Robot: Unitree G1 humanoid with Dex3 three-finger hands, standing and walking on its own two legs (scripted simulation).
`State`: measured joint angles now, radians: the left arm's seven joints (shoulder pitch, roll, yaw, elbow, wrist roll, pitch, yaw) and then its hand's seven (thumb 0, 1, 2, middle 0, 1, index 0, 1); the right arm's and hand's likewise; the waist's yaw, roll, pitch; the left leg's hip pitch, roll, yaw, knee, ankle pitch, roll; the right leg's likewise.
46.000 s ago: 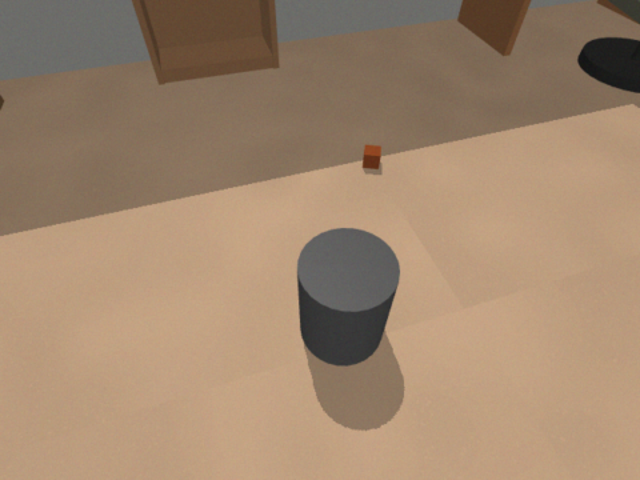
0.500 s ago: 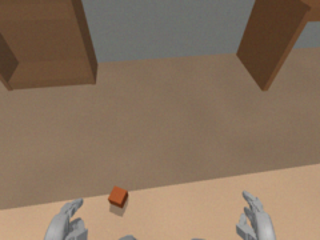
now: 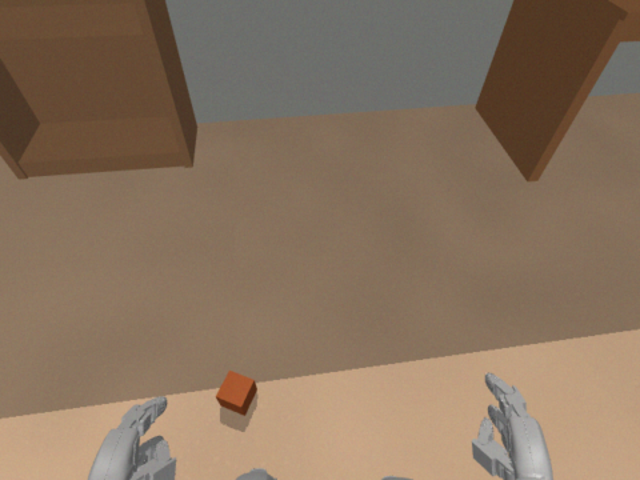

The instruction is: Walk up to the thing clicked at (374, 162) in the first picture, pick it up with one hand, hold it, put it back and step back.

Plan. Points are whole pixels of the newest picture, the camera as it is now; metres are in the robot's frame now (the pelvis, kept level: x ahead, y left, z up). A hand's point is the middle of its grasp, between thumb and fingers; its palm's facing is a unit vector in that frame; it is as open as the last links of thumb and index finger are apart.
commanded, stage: home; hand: left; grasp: from above
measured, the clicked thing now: (237, 393) +0.46 +0.22 -0.67
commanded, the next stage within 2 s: stand in 0.78 s
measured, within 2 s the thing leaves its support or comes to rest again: neither
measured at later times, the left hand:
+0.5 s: hand (172, 463) +0.16 +0.18 -0.05, palm faces +0.04 -0.98 -0.20, open 7.4 cm
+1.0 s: hand (157, 472) +0.16 +0.21 -0.08, palm faces -0.01 -0.95 -0.31, open 7.4 cm
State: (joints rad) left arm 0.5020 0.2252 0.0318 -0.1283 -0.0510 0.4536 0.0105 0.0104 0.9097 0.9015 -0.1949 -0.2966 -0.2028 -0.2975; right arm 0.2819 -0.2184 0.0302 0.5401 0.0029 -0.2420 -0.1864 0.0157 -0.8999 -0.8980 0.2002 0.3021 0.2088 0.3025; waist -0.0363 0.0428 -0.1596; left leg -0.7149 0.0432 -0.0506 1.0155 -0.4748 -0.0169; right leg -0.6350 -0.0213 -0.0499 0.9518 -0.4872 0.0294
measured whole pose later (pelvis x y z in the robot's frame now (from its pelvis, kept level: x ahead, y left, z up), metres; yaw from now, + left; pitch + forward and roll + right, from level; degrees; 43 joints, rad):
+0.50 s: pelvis +0.00 +0.00 +0.00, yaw +0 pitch +10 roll -3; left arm 0.51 0.22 0.03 -0.14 -0.05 0.45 0.01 0.01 0.91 0.90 -0.19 -0.30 -0.20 -0.30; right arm 0.29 -0.22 0.03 0.54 0.00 -0.24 -0.19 0.02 -0.90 -0.90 0.20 0.30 0.21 0.30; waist -0.04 0.04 -0.16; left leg -0.72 0.04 -0.05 1.02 -0.48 -0.02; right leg -0.64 -0.02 -0.05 0.95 -0.49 0.03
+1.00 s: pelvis +0.00 +0.00 +0.01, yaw +0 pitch +4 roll -1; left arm 0.27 0.28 0.00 0.34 0.05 0.16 0.02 0.01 0.91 0.90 -0.20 -0.30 -0.21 -0.30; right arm 0.18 -0.26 0.01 0.73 -0.09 -0.09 -0.06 0.01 -0.90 -0.90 0.20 0.30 0.21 0.30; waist 0.01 -0.01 -0.01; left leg -0.55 0.01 -0.02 0.92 -0.43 0.00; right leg -0.50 -0.05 -0.02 0.90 -0.47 0.03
